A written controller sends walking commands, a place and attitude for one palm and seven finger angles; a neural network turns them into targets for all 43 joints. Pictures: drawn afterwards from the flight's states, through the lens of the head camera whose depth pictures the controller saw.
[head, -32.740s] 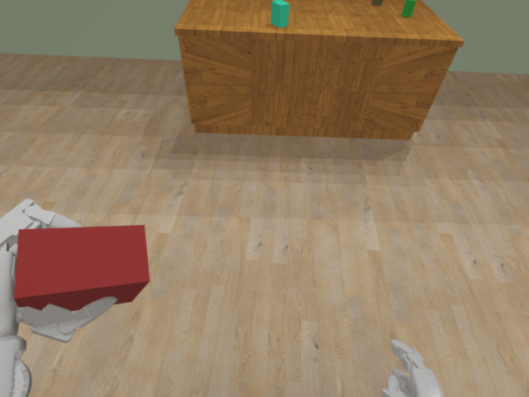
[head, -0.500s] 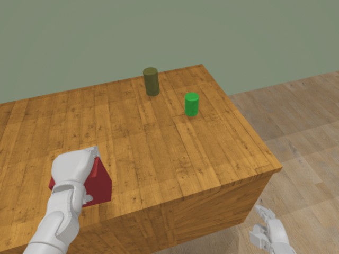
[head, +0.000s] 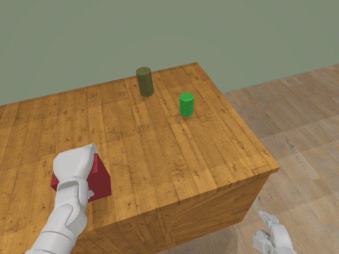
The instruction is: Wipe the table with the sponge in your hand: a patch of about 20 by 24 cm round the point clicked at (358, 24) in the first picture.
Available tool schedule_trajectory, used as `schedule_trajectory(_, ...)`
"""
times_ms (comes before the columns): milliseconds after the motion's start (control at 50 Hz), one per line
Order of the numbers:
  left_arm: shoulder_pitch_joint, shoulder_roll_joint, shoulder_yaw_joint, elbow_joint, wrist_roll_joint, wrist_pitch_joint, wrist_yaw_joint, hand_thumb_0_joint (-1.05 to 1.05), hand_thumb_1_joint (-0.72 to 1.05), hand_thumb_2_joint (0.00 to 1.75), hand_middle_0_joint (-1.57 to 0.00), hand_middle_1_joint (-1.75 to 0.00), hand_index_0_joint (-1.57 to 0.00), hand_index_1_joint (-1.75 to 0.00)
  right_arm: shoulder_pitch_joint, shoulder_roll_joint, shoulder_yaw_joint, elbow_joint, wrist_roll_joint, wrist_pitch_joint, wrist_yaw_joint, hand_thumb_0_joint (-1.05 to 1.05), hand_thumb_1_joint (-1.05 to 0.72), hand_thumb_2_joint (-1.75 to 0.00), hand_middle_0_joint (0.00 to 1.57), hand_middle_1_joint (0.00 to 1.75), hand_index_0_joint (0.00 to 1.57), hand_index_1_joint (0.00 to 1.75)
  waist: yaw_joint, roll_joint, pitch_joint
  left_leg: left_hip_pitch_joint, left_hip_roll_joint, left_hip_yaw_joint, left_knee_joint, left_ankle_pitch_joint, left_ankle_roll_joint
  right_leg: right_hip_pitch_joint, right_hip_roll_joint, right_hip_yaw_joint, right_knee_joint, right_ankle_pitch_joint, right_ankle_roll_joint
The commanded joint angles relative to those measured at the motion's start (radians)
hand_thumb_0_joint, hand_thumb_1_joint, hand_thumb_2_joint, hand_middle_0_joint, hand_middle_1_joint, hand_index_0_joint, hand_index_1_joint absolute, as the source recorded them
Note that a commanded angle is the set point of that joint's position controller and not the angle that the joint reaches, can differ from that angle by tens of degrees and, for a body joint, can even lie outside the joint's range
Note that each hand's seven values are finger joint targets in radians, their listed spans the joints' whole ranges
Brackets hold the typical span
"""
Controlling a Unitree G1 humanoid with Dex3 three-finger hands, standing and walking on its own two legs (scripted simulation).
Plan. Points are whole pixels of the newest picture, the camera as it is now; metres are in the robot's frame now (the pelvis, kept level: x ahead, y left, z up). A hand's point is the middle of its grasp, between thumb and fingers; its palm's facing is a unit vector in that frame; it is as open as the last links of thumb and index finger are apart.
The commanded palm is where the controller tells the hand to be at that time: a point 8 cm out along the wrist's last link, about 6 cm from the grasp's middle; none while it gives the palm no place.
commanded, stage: move the sponge above the wiping area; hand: left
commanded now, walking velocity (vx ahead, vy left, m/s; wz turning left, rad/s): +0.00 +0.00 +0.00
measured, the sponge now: (86, 184) +0.28 +0.28 -0.03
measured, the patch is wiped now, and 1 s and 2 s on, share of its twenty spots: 0.00 0.00 0.00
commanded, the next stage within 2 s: none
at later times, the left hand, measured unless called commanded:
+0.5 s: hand (74, 186) +0.25 +0.28 +0.02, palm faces -0.05 -0.07 -1.00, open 10.3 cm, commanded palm +0.23 +0.27 +0.08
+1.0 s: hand (79, 190) +0.25 +0.27 +0.00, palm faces -0.14 -0.11 -0.98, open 10.3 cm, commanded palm +0.23 +0.26 +0.08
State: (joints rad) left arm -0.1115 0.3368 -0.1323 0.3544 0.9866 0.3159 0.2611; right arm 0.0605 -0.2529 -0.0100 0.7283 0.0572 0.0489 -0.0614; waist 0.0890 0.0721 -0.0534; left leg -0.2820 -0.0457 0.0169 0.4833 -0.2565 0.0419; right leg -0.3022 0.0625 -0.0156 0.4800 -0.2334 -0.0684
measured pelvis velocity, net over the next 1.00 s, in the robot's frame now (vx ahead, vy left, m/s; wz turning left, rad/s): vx -0.01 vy -0.01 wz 0.00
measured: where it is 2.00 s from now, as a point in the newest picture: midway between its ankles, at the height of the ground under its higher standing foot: outside the picture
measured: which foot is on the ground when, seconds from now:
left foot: down 0.00-1.00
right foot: down 0.00-1.00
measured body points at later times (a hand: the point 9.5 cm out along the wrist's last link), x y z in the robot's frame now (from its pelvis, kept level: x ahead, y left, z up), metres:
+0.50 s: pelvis -0.01 -0.01 +0.00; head -0.01 -0.04 +0.45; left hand +0.25 +0.28 +0.07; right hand +0.23 -0.23 -0.09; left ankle -0.01 +0.09 -0.74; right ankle +0.01 -0.08 -0.74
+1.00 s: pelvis -0.01 -0.01 +0.00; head -0.01 -0.04 +0.45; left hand +0.25 +0.28 +0.05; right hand +0.19 -0.24 -0.11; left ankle -0.01 +0.09 -0.74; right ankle +0.01 -0.08 -0.74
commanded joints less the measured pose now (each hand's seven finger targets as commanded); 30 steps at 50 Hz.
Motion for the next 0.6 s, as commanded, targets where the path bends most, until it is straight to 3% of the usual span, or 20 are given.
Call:
schedule_trajectory(0,-0.184,0.175,0.078,-0.12,-0.011,0.099,0.015,0.0,0.1,1.3,-1.2,-1.6,-1.2,-1.6,-0.185,-0.13,-0.024,-0.174,0.013,-0.025,0.001,0.0,-0.9,-0.9,0.2,0.3,0.2,0.3,0.012,-0.118,-0.248,0.047,0.007,-0.087,-0.051,0.266,-0.014,0.17,-0.05,0.128,-0.065,0.291,-0.01)
schedule_trajectory(40,-0.159,0.216,0.103,-0.128,-0.013,0.115,-0.009,0.0,0.1,1.3,-1.2,-1.6,-1.2,-1.6,-0.186,-0.14,-0.022,-0.178,0.01,-0.014,0.0,0.0,-0.9,-0.9,0.2,0.3,0.2,0.3,0.011,-0.119,-0.248,0.043,-0.001,-0.093,-0.048,0.27,-0.007,0.191,-0.049,0.145,-0.06,0.32,-0.012)
schedule_trajectory(60,-0.199,0.196,0.072,-0.154,-0.009,0.109,-0.024,0.0,0.1,1.3,-1.2,-1.6,-1.2,-1.6,-0.182,-0.136,-0.021,-0.186,0.01,-0.011,-0.002,0.0,-0.9,-0.9,0.2,0.3,0.2,0.3,-0.003,-0.116,-0.253,0.05,-0.003,-0.091,-0.042,0.278,0.0,0.192,-0.05,0.14,-0.058,0.342,-0.01)
schedule_trajectory(140,-0.205,0.252,0.115,-0.272,0.01,0.028,-0.039,0.0,0.1,1.3,-1.2,-1.6,-1.2,-1.6,-0.161,-0.129,-0.031,-0.191,-0.007,-0.024,-0.004,0.0,-0.9,-0.9,0.2,0.3,0.2,0.3,0.0,-0.056,-0.298,0.095,-0.004,-0.098,-0.02,0.318,0.012,0.204,-0.048,0.161,-0.048,0.405,-0.014)
schedule_trajectory(160,-0.191,0.241,0.11,-0.296,0.012,0.005,-0.035,0.0,0.1,1.3,-1.2,-1.6,-1.2,-1.6,-0.155,-0.121,-0.031,-0.195,-0.011,-0.03,-0.004,0.0,-0.9,-0.9,0.2,0.3,0.2,0.3,0.001,-0.044,-0.313,0.104,-0.003,-0.096,-0.017,0.33,0.015,0.208,-0.051,0.151,-0.042,0.415,-0.013)
schedule_trajectory(200,-0.16,0.248,0.122,-0.313,0.025,-0.031,-0.018,0.0,0.1,1.3,-1.2,-1.6,-1.2,-1.6,-0.153,-0.116,-0.033,-0.189,-0.016,-0.04,-0.001,0.0,-0.9,-0.9,0.2,0.3,0.2,0.3,0.005,-0.016,-0.287,0.106,-0.002,-0.096,-0.014,0.338,0.011,0.19,-0.052,0.159,-0.044,0.426,-0.017)
schedule_trajectory(240,-0.19,0.279,0.153,-0.322,0.038,-0.038,0.002,0.0,0.1,1.3,-1.2,-1.6,-1.2,-1.6,-0.154,-0.12,-0.034,-0.177,-0.018,-0.04,0.0,0.0,-0.9,-0.9,0.2,0.3,0.2,0.3,0.006,-0.003,-0.256,0.105,0.0,-0.111,-0.02,0.322,0.004,0.16,-0.042,0.168,-0.052,0.377,-0.024)
schedule_trajectory(260,-0.187,0.257,0.141,-0.326,0.035,-0.037,0.012,0.0,0.1,1.3,-1.2,-1.6,-1.2,-1.6,-0.155,-0.115,-0.037,-0.179,-0.014,-0.042,0.0,0.0,-0.9,-0.9,0.2,0.3,0.2,0.3,0.003,0.001,-0.245,0.1,0.004,-0.101,-0.025,0.307,0.005,0.156,-0.045,0.159,-0.052,0.354,-0.021)
schedule_trajectory(340,-0.147,0.261,0.16,-0.271,0.011,0.007,0.022,0.0,0.1,1.3,-1.2,-1.6,-1.2,-1.6,-0.184,-0.122,-0.033,-0.171,-0.003,-0.038,0.0,0.0,-0.9,-0.9,0.2,0.3,0.2,0.3,0.016,-0.046,-0.219,0.082,-0.001,-0.102,-0.046,0.258,0.0,0.163,-0.044,0.17,-0.078,0.298,-0.021)
schedule_trajectory(420,-0.185,0.17,0.05,-0.223,-0.007,0.047,-0.013,0.0,0.1,1.3,-1.2,-1.6,-1.2,-1.6,-0.201,-0.118,-0.025,-0.176,0.008,-0.032,-0.004,0.0,-0.9,-0.9,0.2,0.3,0.2,0.3,-0.011,-0.093,-0.168,0.071,0.001,-0.099,-0.061,0.196,0.004,0.12,-0.046,0.148,-0.104,0.198,-0.009)
schedule_trajectory(440,-0.213,0.173,0.05,-0.214,-0.011,0.05,-0.024,0.0,0.1,1.3,-1.2,-1.6,-1.2,-1.6,-0.199,-0.12,-0.025,-0.175,0.01,-0.033,-0.005,0.0,-0.9,-0.9,0.2,0.3,0.2,0.3,-0.016,-0.083,-0.156,0.074,0.001,-0.103,-0.067,0.17,0.004,0.104,-0.042,0.152,-0.113,0.155,-0.011)
schedule_trajectory(500,-0.243,0.184,0.04,-0.192,-0.002,0.036,-0.049,0.0,0.1,1.3,-1.2,-1.6,-1.2,-1.6,-0.189,-0.12,-0.022,-0.175,0.007,-0.03,-0.011,0.0,-0.9,-0.9,0.2,0.3,0.2,0.3,-0.019,-0.086,-0.173,0.074,-0.006,-0.095,-0.059,0.154,0.012,0.109,-0.044,0.148,-0.114,0.139,-0.009)
schedule_trajectory(540,-0.278,0.24,0.087,-0.206,0.009,0.011,-0.05,0.0,0.1,1.3,-1.2,-1.6,-1.2,-1.6,-0.182,-0.122,-0.021,-0.173,0.0,-0.029,-0.013,0.0,-0.9,-0.9,0.2,0.3,0.2,0.3,-0.009,-0.065,-0.196,0.076,-0.008,-0.104,-0.063,0.145,0.011,0.12,-0.04,0.16,-0.113,0.124,-0.013)
schedule_trajectory(560,-0.31,0.219,0.066,-0.22,0.016,-0.008,-0.048,0.0,0.1,1.3,-1.2,-1.6,-1.2,-1.6,-0.178,-0.113,-0.02,-0.176,0.0,-0.032,-0.016,0.0,-0.9,-0.9,0.2,0.3,0.2,0.3,-0.016,-0.038,-0.209,0.082,-0.007,-0.097,-0.06,0.139,0.013,0.117,-0.042,0.151,-0.107,0.111,-0.011)
schedule_trajectory(580,-0.326,0.237,0.088,-0.217,0.028,-0.025,-0.039,0.0,0.1,1.3,-1.2,-1.6,-1.2,-1.6,-0.176,-0.11,-0.021,-0.174,-0.004,-0.036,-0.016,0.0,-0.9,-0.9,0.2,0.3,0.2,0.3,-0.009,-0.048,-0.216,0.086,-0.007,-0.098,-0.057,0.147,0.014,0.115,-0.041,0.152,-0.104,0.119,-0.013)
